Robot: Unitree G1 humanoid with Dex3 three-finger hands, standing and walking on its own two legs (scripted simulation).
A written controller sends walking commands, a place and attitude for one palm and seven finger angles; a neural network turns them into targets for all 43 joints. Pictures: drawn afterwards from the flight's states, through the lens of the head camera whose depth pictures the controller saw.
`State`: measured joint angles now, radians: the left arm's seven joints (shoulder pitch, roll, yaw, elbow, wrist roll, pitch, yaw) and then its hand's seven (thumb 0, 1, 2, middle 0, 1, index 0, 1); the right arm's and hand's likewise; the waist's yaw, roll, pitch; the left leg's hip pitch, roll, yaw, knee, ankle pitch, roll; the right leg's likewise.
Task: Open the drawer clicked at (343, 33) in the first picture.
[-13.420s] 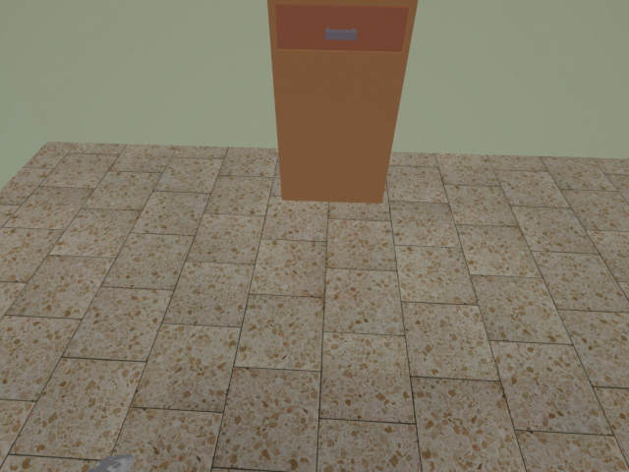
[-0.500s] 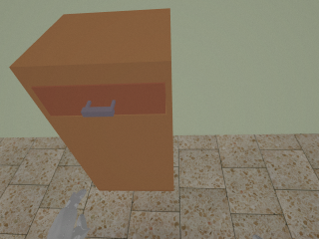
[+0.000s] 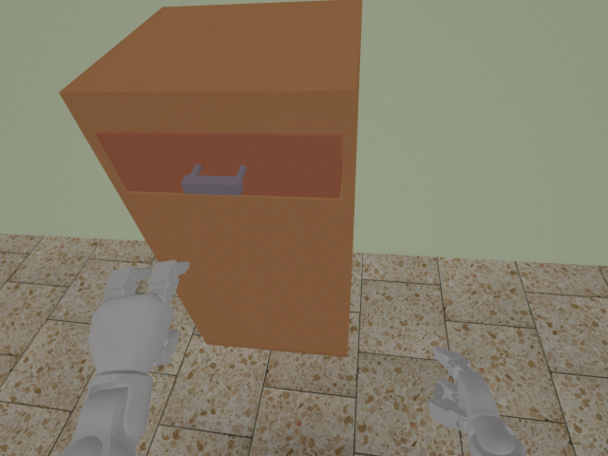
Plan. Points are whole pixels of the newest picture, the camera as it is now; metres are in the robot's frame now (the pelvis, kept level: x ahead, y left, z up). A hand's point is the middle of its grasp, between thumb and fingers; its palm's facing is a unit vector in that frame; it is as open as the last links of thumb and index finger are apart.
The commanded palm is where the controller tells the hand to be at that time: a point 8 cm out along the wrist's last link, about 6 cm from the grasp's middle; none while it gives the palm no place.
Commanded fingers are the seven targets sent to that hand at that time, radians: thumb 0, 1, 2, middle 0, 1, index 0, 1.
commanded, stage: raise the hand with hooked fingers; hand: left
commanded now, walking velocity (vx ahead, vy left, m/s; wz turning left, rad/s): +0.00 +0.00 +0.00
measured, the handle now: (216, 177) +0.55 +0.25 +0.06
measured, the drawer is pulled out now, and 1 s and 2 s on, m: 0.00 0.00 0.00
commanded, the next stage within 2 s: move the hooked fingers above the handle in 1.22 s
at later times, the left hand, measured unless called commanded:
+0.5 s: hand (141, 269) +0.29 +0.25 +0.12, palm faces +0.13 -0.09 -0.99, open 13.0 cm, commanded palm +0.26 +0.25 +0.18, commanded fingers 0.00 -0.50 0.30 -0.30 -1.20 -0.30 -1.20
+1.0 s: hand (125, 219) +0.33 +0.26 +0.18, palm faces +0.04 -0.07 -1.00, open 13.9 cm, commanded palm +0.30 +0.26 +0.23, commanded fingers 0.00 -0.50 0.30 -0.30 -1.20 -0.30 -1.20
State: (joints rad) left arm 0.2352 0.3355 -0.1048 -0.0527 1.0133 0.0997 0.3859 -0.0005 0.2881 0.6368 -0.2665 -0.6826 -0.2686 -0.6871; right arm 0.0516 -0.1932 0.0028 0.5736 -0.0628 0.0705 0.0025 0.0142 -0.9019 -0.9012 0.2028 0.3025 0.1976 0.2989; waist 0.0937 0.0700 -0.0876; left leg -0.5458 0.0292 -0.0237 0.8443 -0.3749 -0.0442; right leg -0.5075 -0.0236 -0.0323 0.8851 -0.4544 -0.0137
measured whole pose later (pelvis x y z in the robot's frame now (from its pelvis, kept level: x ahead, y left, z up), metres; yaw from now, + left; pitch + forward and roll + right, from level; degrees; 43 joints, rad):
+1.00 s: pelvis +0.01 +0.02 +0.04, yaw +0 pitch -1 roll +0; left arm -0.15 0.53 -0.01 -0.01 0.86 0.05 -0.10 0.00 -0.49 0.30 -0.32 -1.20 -0.32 -1.20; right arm 0.11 -0.26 0.01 0.64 0.01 0.11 -0.01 0.01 -0.90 -0.90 0.20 0.30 0.20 0.30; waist 0.08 0.10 0.01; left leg -0.22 0.01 0.00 0.42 -0.19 -0.01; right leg -0.18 -0.04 -0.02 0.45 -0.26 0.02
